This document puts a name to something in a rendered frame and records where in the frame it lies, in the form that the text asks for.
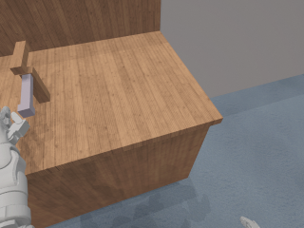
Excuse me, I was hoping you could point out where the left robot hand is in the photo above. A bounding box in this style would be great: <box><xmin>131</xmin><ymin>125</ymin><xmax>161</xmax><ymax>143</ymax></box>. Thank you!
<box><xmin>0</xmin><ymin>105</ymin><xmax>30</xmax><ymax>146</ymax></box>

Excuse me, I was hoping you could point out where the counter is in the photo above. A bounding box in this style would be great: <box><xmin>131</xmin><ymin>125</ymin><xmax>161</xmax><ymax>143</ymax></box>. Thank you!
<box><xmin>0</xmin><ymin>0</ymin><xmax>223</xmax><ymax>228</ymax></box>

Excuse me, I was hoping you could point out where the tap lever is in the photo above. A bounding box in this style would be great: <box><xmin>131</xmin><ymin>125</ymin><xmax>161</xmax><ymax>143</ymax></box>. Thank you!
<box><xmin>17</xmin><ymin>74</ymin><xmax>35</xmax><ymax>118</ymax></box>

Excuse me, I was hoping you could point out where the left robot forearm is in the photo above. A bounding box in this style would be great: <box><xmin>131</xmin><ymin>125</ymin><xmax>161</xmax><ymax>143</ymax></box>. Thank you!
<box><xmin>0</xmin><ymin>143</ymin><xmax>31</xmax><ymax>228</ymax></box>

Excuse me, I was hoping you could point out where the right robot hand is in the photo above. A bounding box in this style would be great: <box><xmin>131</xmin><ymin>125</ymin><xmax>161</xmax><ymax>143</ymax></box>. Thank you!
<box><xmin>239</xmin><ymin>216</ymin><xmax>260</xmax><ymax>228</ymax></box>

